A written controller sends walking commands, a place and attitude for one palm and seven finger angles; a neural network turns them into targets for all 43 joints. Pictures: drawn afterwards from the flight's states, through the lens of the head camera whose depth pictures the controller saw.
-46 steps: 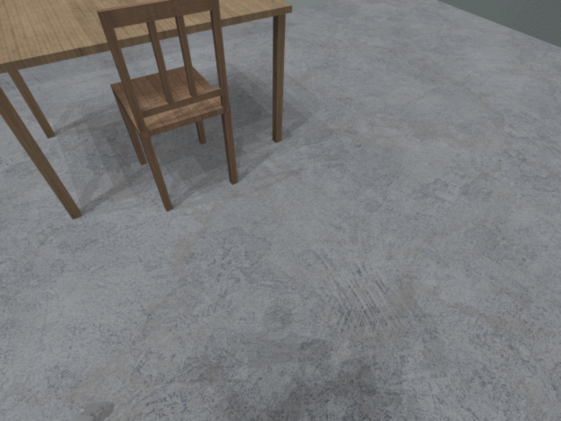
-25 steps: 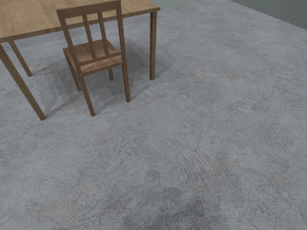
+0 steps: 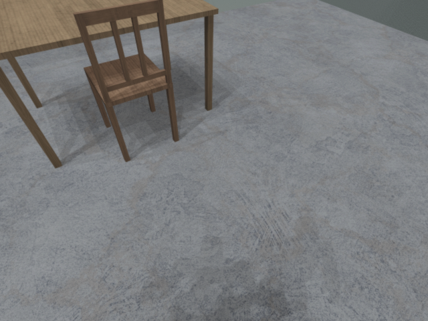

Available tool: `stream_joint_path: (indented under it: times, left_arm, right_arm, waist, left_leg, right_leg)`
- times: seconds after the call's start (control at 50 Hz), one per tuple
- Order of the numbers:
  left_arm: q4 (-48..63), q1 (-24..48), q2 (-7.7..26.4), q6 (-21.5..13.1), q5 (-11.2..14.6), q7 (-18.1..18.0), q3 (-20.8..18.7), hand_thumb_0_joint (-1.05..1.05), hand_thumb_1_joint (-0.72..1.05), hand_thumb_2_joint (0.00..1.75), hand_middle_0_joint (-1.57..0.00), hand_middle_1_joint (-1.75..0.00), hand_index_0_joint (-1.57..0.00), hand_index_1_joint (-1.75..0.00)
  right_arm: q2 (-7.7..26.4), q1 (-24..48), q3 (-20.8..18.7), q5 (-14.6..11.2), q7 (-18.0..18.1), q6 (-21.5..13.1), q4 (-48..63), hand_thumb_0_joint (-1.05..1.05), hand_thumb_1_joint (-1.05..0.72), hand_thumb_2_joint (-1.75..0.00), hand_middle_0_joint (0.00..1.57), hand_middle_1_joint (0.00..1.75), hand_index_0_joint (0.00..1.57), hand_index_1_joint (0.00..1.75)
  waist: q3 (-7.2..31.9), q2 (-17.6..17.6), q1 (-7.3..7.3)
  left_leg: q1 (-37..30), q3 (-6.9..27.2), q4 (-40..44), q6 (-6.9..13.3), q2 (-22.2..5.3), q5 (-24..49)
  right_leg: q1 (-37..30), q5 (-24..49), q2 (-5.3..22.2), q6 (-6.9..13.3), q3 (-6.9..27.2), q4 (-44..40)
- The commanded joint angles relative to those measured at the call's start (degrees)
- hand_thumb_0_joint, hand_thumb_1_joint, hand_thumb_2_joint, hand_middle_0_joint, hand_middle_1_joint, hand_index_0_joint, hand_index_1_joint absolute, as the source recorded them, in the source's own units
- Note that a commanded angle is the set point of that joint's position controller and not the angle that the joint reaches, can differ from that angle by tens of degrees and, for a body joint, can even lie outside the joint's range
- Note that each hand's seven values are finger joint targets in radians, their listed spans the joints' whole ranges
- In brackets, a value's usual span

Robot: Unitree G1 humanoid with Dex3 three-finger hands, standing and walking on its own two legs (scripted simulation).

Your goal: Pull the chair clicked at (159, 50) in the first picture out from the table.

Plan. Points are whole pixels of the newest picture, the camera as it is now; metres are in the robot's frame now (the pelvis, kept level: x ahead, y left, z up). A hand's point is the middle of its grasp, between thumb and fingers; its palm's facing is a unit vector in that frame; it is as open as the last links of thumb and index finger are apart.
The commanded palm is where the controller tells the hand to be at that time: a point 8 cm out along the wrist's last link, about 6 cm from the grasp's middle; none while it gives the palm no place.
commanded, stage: stand and wait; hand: left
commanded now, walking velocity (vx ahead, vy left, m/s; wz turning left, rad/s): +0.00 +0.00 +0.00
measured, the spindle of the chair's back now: (120, 52) +1.21 +0.51 -0.10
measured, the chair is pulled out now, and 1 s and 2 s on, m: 0.00 0.00 0.00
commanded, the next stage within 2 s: look at it before walking up in 0.02 s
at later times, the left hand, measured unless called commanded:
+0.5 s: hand out of the picture +0.07 +0.24 -0.16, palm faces -0.03 -0.95 -0.32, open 7.4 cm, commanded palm none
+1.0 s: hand out of the picture +0.05 +0.21 -0.18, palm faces -0.07 -0.97 -0.22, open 7.4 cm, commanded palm none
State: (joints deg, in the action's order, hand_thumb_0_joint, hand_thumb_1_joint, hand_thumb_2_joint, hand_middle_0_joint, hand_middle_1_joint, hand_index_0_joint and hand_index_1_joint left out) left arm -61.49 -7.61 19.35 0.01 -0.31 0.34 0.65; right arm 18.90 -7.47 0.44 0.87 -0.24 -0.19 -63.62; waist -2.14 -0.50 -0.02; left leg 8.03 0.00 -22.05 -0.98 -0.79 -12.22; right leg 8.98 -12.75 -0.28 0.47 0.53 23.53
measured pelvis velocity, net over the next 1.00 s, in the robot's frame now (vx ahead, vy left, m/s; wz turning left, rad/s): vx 0.04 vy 0.00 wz -0.10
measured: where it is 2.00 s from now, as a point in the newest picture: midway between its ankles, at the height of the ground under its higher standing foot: (236, 278)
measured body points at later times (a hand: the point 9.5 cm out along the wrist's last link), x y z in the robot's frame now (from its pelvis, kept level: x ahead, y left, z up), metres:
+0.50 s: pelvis +0.00 +0.00 +0.00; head +0.01 +0.01 +0.45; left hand +0.07 +0.29 -0.14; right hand +0.08 -0.29 -0.13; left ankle +0.00 +0.13 -0.74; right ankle +0.00 -0.11 -0.74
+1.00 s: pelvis +0.04 +0.00 -0.01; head +0.03 +0.00 +0.44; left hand +0.06 +0.26 -0.16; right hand +0.05 -0.26 -0.16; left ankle +0.00 +0.13 -0.74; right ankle +0.01 -0.11 -0.74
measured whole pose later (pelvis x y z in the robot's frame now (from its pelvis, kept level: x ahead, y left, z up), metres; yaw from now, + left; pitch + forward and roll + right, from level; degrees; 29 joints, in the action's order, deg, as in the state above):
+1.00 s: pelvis +0.04 +0.00 -0.01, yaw -6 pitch -1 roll +1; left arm -61.7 -18.1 14.3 1.4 -1.0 1.7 -0.6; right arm 13.2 -14.3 -0.6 1.6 -0.5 -0.6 -62.6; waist 0.7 -1.3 1.2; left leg 7.0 -5.5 -28.7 -0.7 -2.2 -20.8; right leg 14.1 -23.7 -0.6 1.6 1.7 37.4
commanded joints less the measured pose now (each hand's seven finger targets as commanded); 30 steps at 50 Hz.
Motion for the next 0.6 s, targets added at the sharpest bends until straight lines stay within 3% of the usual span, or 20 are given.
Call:
stream_joint_path:
  times: [0.0, 0.58]
  left_arm:
    - [3.3, 2.2, 11.6, -1.3, -0.2, -1.0, -2.4, 0.00, 0.90, 0.90, -0.20, -0.30, -0.20, -0.30]
    - [2.8, 1.3, 11.4, -1.5, -0.3, -1.1, -2.3, 0.00, 0.90, 0.90, -0.20, -0.30, -0.20, -0.30]
  right_arm:
    - [11.5, 2.8, -2.2, -0.3, 1.0, -1.5, 3.4, 0.00, -0.90, -0.90, 0.20, 0.30, 0.20, 0.30]
    - [11.4, 3.1, -2.3, -0.4, 1.0, -1.6, 3.3, 0.00, -0.90, -0.90, 0.20, 0.30, 0.20, 0.30]
  waist:
    - [3.5, 0.4, 0.19]
    - [4.6, 0.5, 0.14]
  left_leg:
    - [0.1, 4.7, 3.4, 2.5, -5.8, 5.6]
    - [-1.8, 4.6, 3.4, 2.5, -6.2, 9.5]
  right_leg:
    - [0.1, 5.4, 7.0, 1.5, 6.2, -5.0]
    - [-1.0, 10.6, 7.1, 1.2, 5.6, -4.8]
